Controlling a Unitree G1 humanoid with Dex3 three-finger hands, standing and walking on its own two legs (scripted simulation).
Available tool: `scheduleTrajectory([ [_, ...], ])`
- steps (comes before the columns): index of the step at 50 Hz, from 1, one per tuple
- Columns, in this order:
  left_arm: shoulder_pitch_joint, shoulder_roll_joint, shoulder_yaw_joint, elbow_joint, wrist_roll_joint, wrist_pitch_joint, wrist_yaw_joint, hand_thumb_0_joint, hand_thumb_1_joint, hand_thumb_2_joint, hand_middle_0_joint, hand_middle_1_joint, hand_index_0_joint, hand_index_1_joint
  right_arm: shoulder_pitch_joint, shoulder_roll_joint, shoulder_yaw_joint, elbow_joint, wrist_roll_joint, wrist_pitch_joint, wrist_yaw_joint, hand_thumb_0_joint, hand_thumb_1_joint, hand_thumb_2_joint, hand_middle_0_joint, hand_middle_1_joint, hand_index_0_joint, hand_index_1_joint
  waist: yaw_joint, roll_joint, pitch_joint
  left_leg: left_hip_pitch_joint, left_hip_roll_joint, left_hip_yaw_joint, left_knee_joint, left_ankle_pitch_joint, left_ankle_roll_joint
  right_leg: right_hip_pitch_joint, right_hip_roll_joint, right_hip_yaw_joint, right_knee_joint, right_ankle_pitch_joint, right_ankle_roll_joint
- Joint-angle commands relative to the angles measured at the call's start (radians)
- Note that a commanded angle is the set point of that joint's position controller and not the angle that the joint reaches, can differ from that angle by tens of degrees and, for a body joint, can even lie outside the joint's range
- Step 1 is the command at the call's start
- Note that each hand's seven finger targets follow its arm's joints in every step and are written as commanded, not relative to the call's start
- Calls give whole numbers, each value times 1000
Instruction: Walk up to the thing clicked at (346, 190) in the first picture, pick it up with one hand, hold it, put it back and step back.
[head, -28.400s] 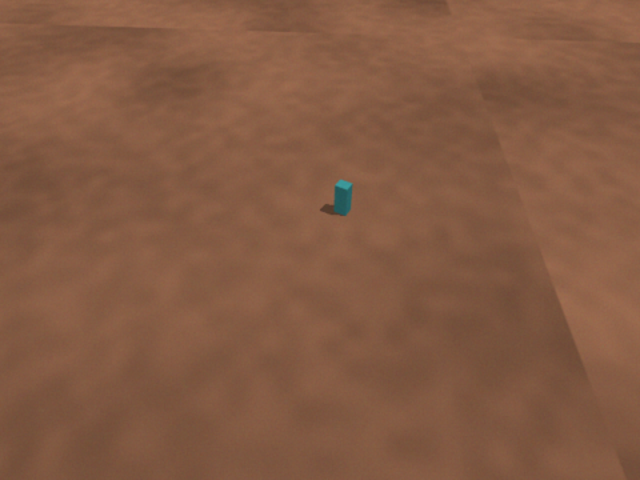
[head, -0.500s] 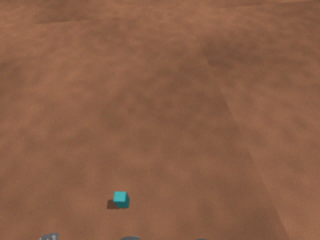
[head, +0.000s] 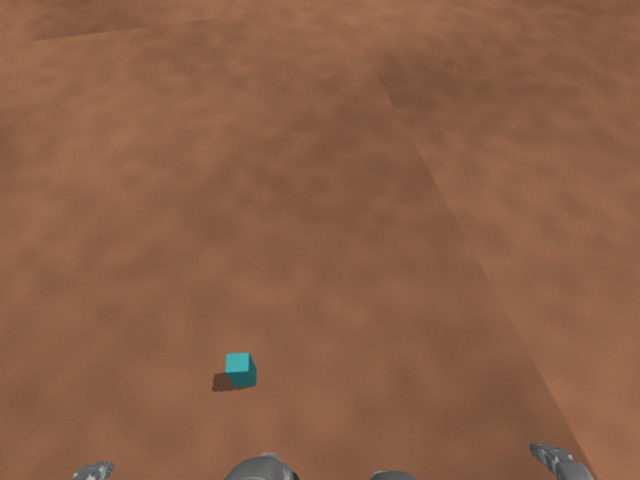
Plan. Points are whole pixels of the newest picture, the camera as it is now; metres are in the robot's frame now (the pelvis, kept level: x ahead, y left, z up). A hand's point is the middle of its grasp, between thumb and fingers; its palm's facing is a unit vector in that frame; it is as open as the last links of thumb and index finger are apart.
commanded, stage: step back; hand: left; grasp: from the side
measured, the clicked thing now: (241, 370) +0.43 +0.23 -0.67
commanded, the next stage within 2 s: none
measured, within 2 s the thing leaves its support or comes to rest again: neither
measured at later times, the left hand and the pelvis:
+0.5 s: hand out of the picture -0.02 +0.28 -0.14, palm faces +0.06 -0.94 -0.33, open 7.4 cm; pelvis -0.13 +0.01 +0.01, yaw +5 degrees
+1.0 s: hand out of the picture -0.21 +0.23 -0.12, palm faces +0.01 -0.91 -0.42, open 7.4 cm; pelvis -0.29 -0.04 +0.01, yaw +1 degrees
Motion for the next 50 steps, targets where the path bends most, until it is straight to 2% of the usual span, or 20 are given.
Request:
scheduleTrajectory([
  [1, 103, 243, 76, -63, 17, -38, 14, 0, 900, 900, -200, -300, -200, -300, -25, -227, -59, -80, 22, -16, -9, 0, -900, -900, 200, 300, 200, 300, 27, -91, -289, -12, 94, -205, 27, 159, 4, 159, -168, 226, -255, 378, -115],
  [2, 57, 304, 87, -87, 5, -33, 9, 0, 900, 900, -200, -300, -200, -300, -34, -198, -53, -83, 23, -14, -11, 0, -900, -900, 200, 300, 200, 300, 40, -235, -219, -66, -73, -117, 192, -121, -54, 61, -333, 413, -328, 450, -261],
  [3, -1, 340, 90, -129, 19, -37, 12, 0, 900, 900, -200, -300, -200, -300, -24, -212, -64, -75, 16, -6, -19, 0, -900, -900, 200, 300, 200, 300, 47, -279, -178, -38, -85, -188, 400, -348, -65, -79, -437, 525, -356, 482, -348],
  [7, -68, 215, 68, -166, 5, -38, 24, 0, 900, 900, -200, -300, -200, -300, 65, -213, -51, -26, 25, -9, -12, 0, -900, -900, 200, 300, 200, 300, -8, -124, -161, -104, -135, -255, 503, -224, -70, 6, -251, 213, -279, 598, -221],
  [14, 29, 218, 67, -197, 15, -17, 27, 0, 900, 900, -200, -300, -200, -300, 93, -195, -38, -68, 16, -31, -23, 0, -900, -900, 200, 300, 200, 300, 35, -210, -288, -92, -9, -173, 31, -210, -79, 291, -251, 176, -156, 675, -206],
  [17, 1, 232, 60, -211, -5, 4, 14, 0, 900, 900, -200, -300, -200, -300, 167, -198, -58, -32, -3, -42, -17, 0, -900, -900, 200, 300, 200, 300, -7, -161, -298, 120, -32, -78, -321, 121, -68, 168, -190, 103, -35, 561, -136],
  [18, -2, 204, 52, -220, -8, 11, 11, 0, 900, 900, -200, -300, -200, -300, 160, -217, -70, -35, -16, -44, -18, 0, -900, -900, 200, 300, 200, 300, -5, -119, -290, 188, 14, -167, -324, 200, -51, 52, -156, 105, -15, 405, -95],
  [19, 23, 172, 46, -229, -12, 12, 8, 0, 900, 900, -200, -300, -200, -300, 145, -305, -90, -46, -30, -46, -16, 0, -900, -900, 200, 300, 200, 300, 6, 77, -295, 282, 202, -415, -326, 297, 13, -142, -52, 53, 96, 164, -48],
  [20, -30, 187, 55, -236, -11, 9, 16, 0, 900, 900, -200, -300, -200, -300, 85, -394, -101, -69, -27, -41, -6, 0, -900, -900, 200, 300, 200, 300, -21, 233, -244, 154, 377, -598, -373, 350, 158, -212, 73, 15, 267, -206, -14],
  [21, -74, 213, 68, -231, 3, 8, 27, 0, 900, 900, -200, -300, -200, -300, 65, -418, -107, -83, -24, -45, -10, 0, -900, -900, 200, 300, 200, 300, -57, 255, -193, 4, 454, -700, -409, 320, 256, -163, 53, 137, 449, -268, -2],
  [25, 65, 209, 76, -161, -15, 7, 14, 0, 900, 900, -200, -300, -200, -300, -21, -265, -66, -102, -20, -51, -22, 0, -900, -900, 200, 300, 200, 300, 51, 114, -176, 143, 234, -321, -276, 483, 128, -261, 85, 161, 591, -94, -12],
  [32, 54, 187, 67, -175, -3, -2, 9, 0, 900, 900, -200, -300, -200, -300, 86, -280, -81, -110, -10, -45, -26, 0, -900, -900, 200, 300, 200, 300, -30, 159, -246, 322, 276, -327, -218, 468, 199, -237, 28, 90, 314, -130, 57],
  [36, 110, 188, 69, -136, -3, -8, -2, 0, 900, 900, -200, -300, -200, -300, 49, -310, -87, -133, -19, -28, -16, 0, -900, -900, 200, 300, 200, 300, -16, 226, -270, 197, 253, -312, -213, 319, 158, -56, -11, -10, 37, -87, 33],
  [39, 251, 193, 80, -61, 8, -14, -8, 0, 900, 900, -200, -300, -200, -300, -12, -302, -82, -144, -3, -10, -12, 0, -900, -900, 200, 300, 200, 300, 52, 185, -305, 27, 201, -274, -137, 182, 71, 161, -14, -49, -245, 132, -17],
  [40, 223, 240, 93, -75, 24, -17, -9, 0, 900, 900, -200, -300, -200, -300, 6, -262, -72, -145, 4, -7, -11, 0, -900, -900, 200, 300, 200, 300, 42, 57, -275, -102, 115, -253, -45, 45, 16, 182, -94, 117, -284, 68, -49],
  [41, 186, 324, 113, -110, 29, -19, -12, 0, 900, 900, -200, -300, -200, -300, 9, -206, -56, -163, 11, -10, -17, 0, -900, -900, 200, 300, 200, 300, 47, -197, -222, -271, -72, -182, 145, -200, -50, 138, -282, 402, -357, 31, -132],
  [42, 81, 415, 124, -158, 35, -13, -7, 0, 900, 900, -200, -300, -200, -300, -29, -239, -74, -161, 5, -8, -36, 0, -900, -900, 200, 300, 200, 300, 85, -330, -176, -172, -78, -215, 392, -331, -76, -142, -450, 545, -431, 17, -288],
  [43, -1, 384, 116, -182, 29, -16, -2, 0, 900, 900, -200, -300, -200, -300, -1, -280, -89, -134, 7, -8, -36, 0, -900, -900, 200, 300, 200, 300, 45, -299, -106, -97, -42, -266, 493, -294, -73, -294, -457, 535, -466, -20, -289],
  [46, -114, 245, 84, -204, 24, -20, 6, 0, 900, 900, -200, -300, -200, -300, 116, -233, -65, -69, 18, -10, -23, 0, -900, -900, 200, 300, 200, 300, -39, -175, -97, -123, -124, -251, 530, -142, -66, -167, -217, 133, -321, 243, -153],
  [50, 7, 223, 83, -203, 32, -17, 16, 0, 900, 900, -200, -300, -200, -300, 118, -212, -47, -82, 11, -29, -31, 0, -900, -900, 200, 300, 200, 300, 36, -201, -170, -180, -86, -198, 331, -198, -88, 103, -219, 125, -240, 404, -179],
])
